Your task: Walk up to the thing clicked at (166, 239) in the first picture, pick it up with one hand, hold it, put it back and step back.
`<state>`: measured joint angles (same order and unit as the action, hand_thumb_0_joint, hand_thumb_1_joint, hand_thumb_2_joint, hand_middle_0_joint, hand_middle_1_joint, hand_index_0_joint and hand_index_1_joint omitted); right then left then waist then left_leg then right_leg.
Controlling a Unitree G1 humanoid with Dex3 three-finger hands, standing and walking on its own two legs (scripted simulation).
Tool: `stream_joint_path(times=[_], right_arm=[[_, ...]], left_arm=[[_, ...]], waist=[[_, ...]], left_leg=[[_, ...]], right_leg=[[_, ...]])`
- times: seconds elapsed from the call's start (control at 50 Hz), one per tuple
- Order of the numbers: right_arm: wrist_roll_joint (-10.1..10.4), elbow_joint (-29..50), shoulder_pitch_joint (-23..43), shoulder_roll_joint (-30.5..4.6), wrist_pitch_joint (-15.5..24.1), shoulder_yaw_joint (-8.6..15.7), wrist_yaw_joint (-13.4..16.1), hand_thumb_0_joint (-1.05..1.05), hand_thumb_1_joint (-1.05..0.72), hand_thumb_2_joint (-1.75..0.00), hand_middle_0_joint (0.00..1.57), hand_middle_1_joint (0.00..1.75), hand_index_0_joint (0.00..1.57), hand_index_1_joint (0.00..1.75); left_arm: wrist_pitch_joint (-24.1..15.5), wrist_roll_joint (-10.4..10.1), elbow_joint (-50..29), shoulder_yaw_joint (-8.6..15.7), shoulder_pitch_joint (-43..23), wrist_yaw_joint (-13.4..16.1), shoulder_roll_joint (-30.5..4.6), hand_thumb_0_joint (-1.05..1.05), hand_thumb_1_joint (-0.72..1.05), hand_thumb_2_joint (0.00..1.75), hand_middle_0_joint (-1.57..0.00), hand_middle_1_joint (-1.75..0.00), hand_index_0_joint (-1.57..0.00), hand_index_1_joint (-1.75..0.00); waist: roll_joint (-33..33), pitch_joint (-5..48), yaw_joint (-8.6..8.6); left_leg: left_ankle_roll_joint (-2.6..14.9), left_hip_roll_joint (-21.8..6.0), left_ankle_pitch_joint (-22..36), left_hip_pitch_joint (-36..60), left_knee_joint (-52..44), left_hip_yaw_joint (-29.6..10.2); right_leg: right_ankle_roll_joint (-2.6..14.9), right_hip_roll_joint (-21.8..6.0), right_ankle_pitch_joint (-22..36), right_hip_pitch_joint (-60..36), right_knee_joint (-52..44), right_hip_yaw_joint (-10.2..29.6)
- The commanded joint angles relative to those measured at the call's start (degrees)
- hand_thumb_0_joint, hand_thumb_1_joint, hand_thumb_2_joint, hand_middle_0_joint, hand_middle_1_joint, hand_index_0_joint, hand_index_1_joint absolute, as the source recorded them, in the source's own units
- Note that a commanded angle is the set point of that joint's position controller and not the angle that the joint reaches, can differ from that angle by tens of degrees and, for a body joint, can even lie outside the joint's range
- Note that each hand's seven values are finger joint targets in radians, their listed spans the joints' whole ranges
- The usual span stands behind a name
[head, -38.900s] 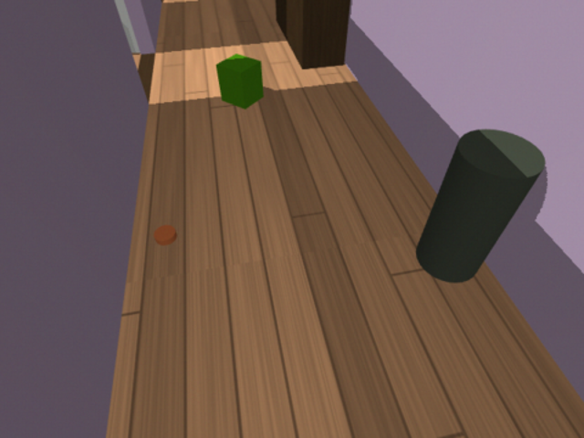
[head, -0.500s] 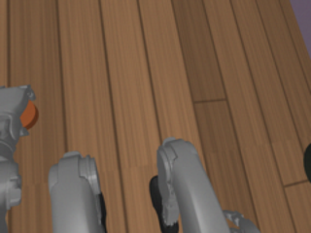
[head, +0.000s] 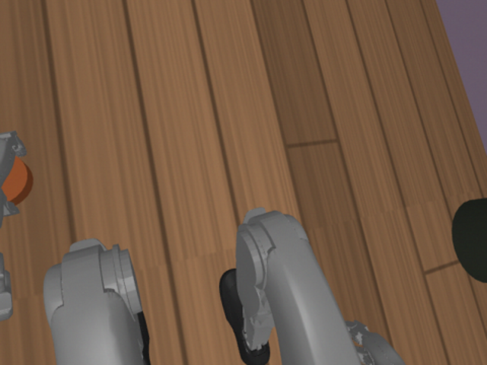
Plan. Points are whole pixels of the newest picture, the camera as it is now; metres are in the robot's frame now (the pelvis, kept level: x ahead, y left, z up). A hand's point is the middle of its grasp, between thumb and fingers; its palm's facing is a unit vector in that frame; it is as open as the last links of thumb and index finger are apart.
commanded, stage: rest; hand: left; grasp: from above
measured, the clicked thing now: out of the picture +0.43 +0.33 -0.24
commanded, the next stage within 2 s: open in 1.08 s
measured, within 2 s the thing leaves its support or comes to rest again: rests again in 0.88 s
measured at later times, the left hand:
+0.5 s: hand (8, 186) +0.42 +0.32 -0.25, palm faces -0.47 -0.16 -0.87, open 11.0 cm
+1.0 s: hand (15, 184) +0.43 +0.32 -0.27, palm faces -0.45 -0.16 -0.88, open 11.0 cm
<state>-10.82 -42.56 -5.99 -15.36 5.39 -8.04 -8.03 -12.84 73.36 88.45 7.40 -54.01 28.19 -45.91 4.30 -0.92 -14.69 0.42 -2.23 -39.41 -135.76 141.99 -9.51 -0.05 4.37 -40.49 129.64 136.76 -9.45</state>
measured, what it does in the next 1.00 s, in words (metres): stands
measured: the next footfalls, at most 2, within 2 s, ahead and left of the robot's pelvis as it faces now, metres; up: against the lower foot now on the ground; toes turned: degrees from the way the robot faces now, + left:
none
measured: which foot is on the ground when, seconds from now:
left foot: down 0.00-1.00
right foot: down 0.00-1.00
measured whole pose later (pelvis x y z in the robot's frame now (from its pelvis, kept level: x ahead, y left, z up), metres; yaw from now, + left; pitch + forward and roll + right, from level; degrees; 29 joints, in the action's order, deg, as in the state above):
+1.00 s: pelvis +0.00 +0.01 -0.01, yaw -4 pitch +27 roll -14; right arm -15.4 -39.9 -3.2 -17.5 13.3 -15.9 -14.1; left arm -12.8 73.1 99.4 8.8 -56.7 36.7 -56.0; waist 8.9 -8.0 -19.6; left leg 0.6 -2.6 -41.0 -135.4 147.0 -14.3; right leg -1.2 6.0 -40.0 128.0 138.0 -13.2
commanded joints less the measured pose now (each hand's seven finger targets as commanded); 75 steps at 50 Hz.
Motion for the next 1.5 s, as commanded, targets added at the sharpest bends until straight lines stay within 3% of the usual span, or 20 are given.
stream_joint_path(times=[0.0,0.1,0.12,0.18,0.26,0.34,0.42,0.44,0.56,0.6,0.68,0.72,0.8,0.9,0.92,1.08,1.1,1.14,1.32,1.48], right_arm=[[-0.3,0.6,-10.8,-15.2,0.7,4.2,0.2,0.00,-0.90,-0.89,0.20,0.30,0.20,0.30],[-0.7,0.6,-11.1,-15.6,1.3,3.3,-0.4,0.00,-0.90,-0.89,0.20,0.30,0.20,0.30],[-1.0,0.9,-11.0,-16.1,1.7,3.1,-0.7,0.00,-0.90,-0.89,0.20,0.30,0.20,0.30],[-1.3,0.8,-11.5,-17.4,2.1,2.9,-0.8,0.00,-0.90,-0.89,0.20,0.30,0.20,0.30],[-1.8,1.4,-10.7,-17.5,2.8,2.1,-1.2,0.00,-0.90,-0.89,0.20,0.30,0.20,0.30],[-2.4,0.9,-10.9,-18.1,3.5,1.4,-1.5,0.00,-0.90,-0.89,0.20,0.30,0.20,0.30],[-3.2,1.0,-10.2,-18.5,4.2,0.6,-2.2,0.00,-0.90,-0.89,0.20,0.30,0.20,0.30],[-3.0,1.1,-9.7,-18.8,4.2,0.9,-2.1,0.00,-0.90,-0.89,0.20,0.30,0.20,0.30],[-3.5,1.2,-8.8,-19.3,5.3,0.0,-3.0,0.00,-0.90,-0.90,0.20,0.30,0.20,0.30],[-4.0,1.3,-8.3,-19.1,5.9,-0.6,-3.7,0.00,-0.90,-0.90,0.20,0.30,0.20,0.30],[-3.9,1.3,-7.8,-19.5,6.3,-1.0,-4.1,0.00,-0.90,-0.90,0.20,0.30,0.20,0.30],[-3.7,2.0,-7.2,-19.5,6.9,-1.6,-4.5,0.00,-0.90,-0.90,0.20,0.30,0.20,0.30],[-3.9,1.6,-8.6,-20.3,7.3,-1.8,-5.0,0.00,-0.90,-0.90,0.20,0.30,0.20,0.30],[-4.0,2.2,-7.6,-21.0,7.8,-2.0,-5.2,0.00,-0.90,-0.90,0.20,0.30,0.20,0.30],[-3.8,3.3,-6.5,-20.6,8.0,-2.3,-5.3,0.00,-0.90,-0.90,0.20,0.30,0.20,0.30],[-3.9,2.5,-7.8,-21.0,8.0,-3.3,-5.5,0.00,-0.90,-0.90,0.20,0.30,0.20,0.30],[-3.9,3.7,-6.1,-20.7,8.3,-3.6,-5.8,0.00,-0.90,-0.90,0.20,0.30,0.20,0.30],[-3.6,3.0,-6.9,-21.8,8.3,-3.5,-5.5,0.00,-0.90,-0.90,0.20,0.30,0.20,0.30],[-4.0,3.3,-6.2,-21.7,8.3,-4.9,-5.3,0.00,-0.89,-0.90,0.20,0.30,0.20,0.30],[-4.2,3.7,-6.1,-22.4,9.3,-4.8,-5.8,0.00,-0.89,-0.90,0.20,0.30,0.20,0.30]], left_arm=[[0.4,-0.7,-4.7,0.9,-15.8,4.1,-14.5,0.00,0.48,0.95,-0.82,-0.96,-0.85,-0.92],[0.5,-1.4,-4.0,2.1,-14.8,4.7,-16.4,0.00,0.47,0.93,-0.80,-0.95,-0.84,-0.91],[0.6,-1.3,-2.3,1.3,-15.4,4.6,-15.5,0.00,0.50,0.93,-0.81,-0.96,-0.85,-0.92],[0.2,-1.6,-2.6,4.4,-14.9,5.2,-20.1,0.00,0.50,0.91,-0.82,-0.94,-0.86,-0.90],[-0.6,-1.0,-1.2,3.0,-16.0,5.3,-19.2,0.00,0.51,0.93,-0.82,-0.96,-0.86,-0.92],[-1.5,-0.6,-0.6,5.3,-14.3,6.6,-22.4,0.00,0.54,0.95,-0.85,-0.97,-0.88,-0.93],[-2.0,0.1,0.6,3.6,-16.2,7.3,-21.8,0.00,0.57,0.95,-0.87,-0.97,-0.91,-0.93],[-2.2,-0.4,-1.1,4.3,-16.0,7.8,-22.5,0.00,0.55,0.96,-0.85,-0.96,-0.89,-0.93],[-2.0,-0.2,1.0,3.5,-15.4,9.4,-23.1,0.00,0.54,0.95,-0.84,-0.97,-0.88,-0.93],[-1.6,0.1,3.0,1.4,-15.8,9.7,-21.2,0.00,0.54,0.93,-0.85,-0.96,-0.88,-0.92],[-1.0,-0.5,3.4,2.8,-15.1,10.7,-23.0,0.00,0.51,0.91,-0.84,-0.93,-0.87,-0.89],[-0.7,-0.4,3.2,0.2,-16.9,10.7,-20.6,0.00,0.52,0.90,-0.83,-0.94,-0.87,-0.90],[0.0,-0.2,5.1,3.9,-14.8,11.4,-24.9,0.00,0.51,0.88,-0.82,-0.92,-0.86,-0.88],[0.1,-1.2,4.5,3.1,-16.4,11.0,-24.6,0.00,0.48,0.89,-0.81,-0.92,-0.84,-0.89],[-0.2,-1.5,3.8,0.6,-17.2,10.5,-22.3,0.00,0.48,0.87,-0.81,-0.92,-0.85,-0.88],[-0.8,-2.0,6.4,0.9,-15.2,10.6,-23.6,0.00,0.43,0.87,-0.77,-0.93,-0.80,-0.89],[-0.8,-2.1,6.1,-2.1,-16.5,10.0,-20.5,0.00,0.42,0.85,-0.76,-0.93,-0.80,-0.88],[-1.2,-2.4,7.2,-0.2,-16.1,10.2,-24.0,0.00,0.41,0.83,-0.75,-0.90,-0.79,-0.86],[-1.7,-1.9,6.4,-0.6,-16.7,11.0,-24.7,0.00,-0.25,0.75,-0.23,-0.92,-0.27,-0.88],[-1.1,-1.7,6.7,-1.2,-16.3,11.5,-24.3,0.00,-0.43,0.90,-0.11,-1.04,-0.14,-1.01]], waist=[[-23.7,37.9,-0.19],[-23.5,38.3,-0.07],[-22.2,36.4,-1.71],[-23.2,36.9,-1.37],[-23.0,33.9,-3.11],[-24.3,34.5,-2.59],[-25.0,31.7,-4.37],[-26.1,33.6,-3.28],[-26.6,32.4,-3.89],[-26.7,31.2,-5.08],[-26.7,31.0,-4.31],[-27.1,29.9,-5.62],[-26.5,29.5,-5.43],[-27.6,29.7,-6.27],[-28.5,29.3,-6.28],[-25.4,28.1,-7.21],[-25.1,27.8,-7.42],[-24.1,26.7,-7.46],[-25.2,26.7,-7.46],[-25.0,24.9,-7.57]], left_leg=[[0.79,0.1,10.8,31.0,-12.7,3.9],[0.92,-0.1,12.3,30.0,-11.7,3.7],[0.97,-0.2,11.9,29.2,-11.2,3.4],[0.91,-0.3,12.7,29.2,-11.1,3.1],[0.86,-0.5,10.1,28.1,-10.3,2.5],[0.62,-0.7,11.9,28.9,-9.6,2.4],[0.50,-0.8,10.3,28.6,-9.5,1.8],[0.33,-1.0,11.1,29.8,-9.9,1.6],[0.17,-1.2,11.4,30.1,-9.8,0.9],[0.13,-1.4,11.6,29.6,-9.3,0.7],[0.14,-1.5,11.5,29.2,-9.7,0.6],[-0.11,-1.5,10.9,30.1,-10.2,-0.1],[-0.08,-1.6,12.7,30.0,-9.8,-0.2],[-0.24,-1.8,11.6,30.6,-10.4,-1.0],[-0.12,-1.7,11.3,30.0,-10.2,-0.7],[0.19,-1.9,11.8,29.1,-9.5,-0.9],[0.21,-2.0,11.3,29.3,-9.4,-1.2],[0.44,-2.0,9.8,27.7,-9.2,-1.5],[0.02,-2.4,9.6,28.7,-9.8,-2.0],[0.07,-2.3,8.0,27.6,-9.8,-1.6]], right_leg=[[2.05,2.0,14.9,-16.9,-12.6,-2.8],[1.70,2.2,16.6,-19.4,-12.3,-3.1],[1.75,2.2,16.3,-18.4,-12.1,-3.6],[1.67,2.2,17.1,-20.3,-12.0,-3.8],[1.82,2.5,14.9,-18.7,-11.8,-4.4],[1.64,2.6,16.7,-20.6,-11.6,-4.7],[1.67,2.6,15.3,-18.8,-11.1,-5.4],[1.66,2.9,16.1,-19.7,-11.2,-5.4],[1.60,3.1,16.6,-19.7,-10.9,-6.0],[1.48,3.3,17.3,-19.4,-10.1,-6.3],[1.45,3.5,17.3,-20.2,-10.7,-6.2],[1.52,3.2,16.7,-18.9,-10.1,-6.8],[1.29,3.2,18.3,-20.5,-10.0,-6.8],[1.45,3.3,17.3,-20.0,-10.3,-7.2],[1.50,3.4,17.1,-20.1,-10.6,-6.9],[1.14,3.7,18.0,-22.3,-11.2,-7.1],[1.19,3.9,17.8,-21.3,-10.9,-7.1],[1.00,3.7,16.5,-20.9,-11.5,-7.2],[1.12,4.1,16.5,-21.3,-11.3,-7.7],[1.02,4.2,15.2,-20.6,-11.8,-7.5]])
